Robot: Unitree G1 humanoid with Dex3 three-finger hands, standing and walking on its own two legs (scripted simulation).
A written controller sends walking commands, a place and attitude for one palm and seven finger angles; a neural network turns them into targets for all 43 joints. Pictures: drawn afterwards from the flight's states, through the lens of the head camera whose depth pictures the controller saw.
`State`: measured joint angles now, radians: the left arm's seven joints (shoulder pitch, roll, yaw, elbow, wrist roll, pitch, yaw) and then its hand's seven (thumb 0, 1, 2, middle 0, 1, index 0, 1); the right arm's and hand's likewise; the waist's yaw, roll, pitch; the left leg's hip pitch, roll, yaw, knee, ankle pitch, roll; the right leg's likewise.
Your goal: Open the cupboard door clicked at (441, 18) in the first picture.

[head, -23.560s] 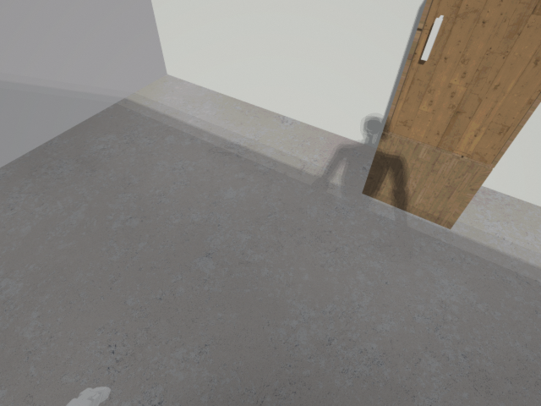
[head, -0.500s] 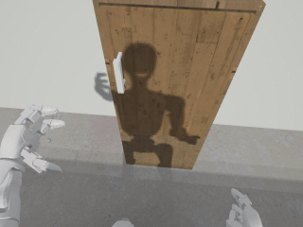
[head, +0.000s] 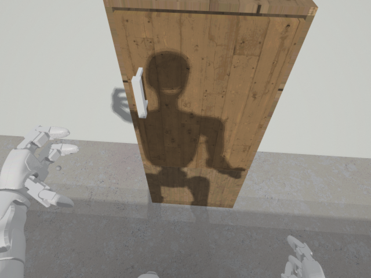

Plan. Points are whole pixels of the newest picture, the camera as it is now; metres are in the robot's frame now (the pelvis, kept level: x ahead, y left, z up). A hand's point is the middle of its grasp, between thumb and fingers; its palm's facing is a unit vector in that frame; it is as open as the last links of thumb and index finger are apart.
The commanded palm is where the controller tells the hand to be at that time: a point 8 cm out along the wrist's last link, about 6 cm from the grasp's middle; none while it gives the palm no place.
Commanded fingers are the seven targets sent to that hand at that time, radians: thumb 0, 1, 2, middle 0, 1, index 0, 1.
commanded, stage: raise the hand with hooked fingers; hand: left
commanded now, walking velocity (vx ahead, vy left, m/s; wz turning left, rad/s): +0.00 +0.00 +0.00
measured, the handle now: (141, 93) +0.55 +0.17 +0.09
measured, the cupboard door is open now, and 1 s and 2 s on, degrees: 0 0 0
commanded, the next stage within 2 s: move the hooked fingers beside the handle in 0.08 s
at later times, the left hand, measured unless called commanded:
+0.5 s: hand (79, 150) +0.34 +0.25 +0.10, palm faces -0.03 -1.00 +0.00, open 14.0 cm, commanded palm +0.31 +0.31 +0.10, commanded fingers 0.00 -0.50 0.30 -0.30 -1.20 -0.30 -1.20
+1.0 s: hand (94, 128) +0.40 +0.24 +0.10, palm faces -0.02 -1.00 +0.00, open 14.0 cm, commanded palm +0.38 +0.29 +0.10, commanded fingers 0.00 -0.50 0.30 -0.30 -1.20 -0.30 -1.20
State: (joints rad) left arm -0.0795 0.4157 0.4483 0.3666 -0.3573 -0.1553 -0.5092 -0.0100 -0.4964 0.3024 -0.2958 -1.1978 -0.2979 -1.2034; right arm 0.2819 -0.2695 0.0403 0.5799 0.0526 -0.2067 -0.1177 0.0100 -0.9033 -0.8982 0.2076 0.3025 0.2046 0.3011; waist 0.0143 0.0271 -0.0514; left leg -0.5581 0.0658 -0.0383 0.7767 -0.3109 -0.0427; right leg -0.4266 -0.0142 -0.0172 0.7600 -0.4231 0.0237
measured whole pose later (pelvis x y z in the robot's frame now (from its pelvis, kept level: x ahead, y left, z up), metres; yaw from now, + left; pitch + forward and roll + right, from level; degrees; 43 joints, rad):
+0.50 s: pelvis -0.01 +0.00 +0.00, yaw +1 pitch +6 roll -2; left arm -0.32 0.42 0.37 0.55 -0.29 -0.15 -0.47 -0.01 -0.50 0.30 -0.30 -1.20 -0.30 -1.20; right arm 0.26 -0.27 0.05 0.60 0.05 -0.18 -0.13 0.01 -0.90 -0.90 0.21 0.30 0.21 0.30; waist 0.00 0.03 -0.04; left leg -0.61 0.06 -0.05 0.80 -0.30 -0.04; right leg -0.48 -0.02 -0.03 0.79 -0.42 0.02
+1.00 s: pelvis +0.00 +0.00 -0.01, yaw +0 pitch +10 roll -2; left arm -0.53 0.46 0.40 0.79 -0.24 -0.22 -0.44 -0.01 -0.50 0.30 -0.29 -1.20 -0.30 -1.20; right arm 0.33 -0.28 0.02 0.63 0.04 -0.09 -0.10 0.01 -0.90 -0.90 0.21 0.30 0.20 0.30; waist -0.04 0.02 -0.06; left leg -0.68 0.07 -0.04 0.84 -0.33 -0.04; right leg -0.55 -0.01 -0.01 0.82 -0.44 0.02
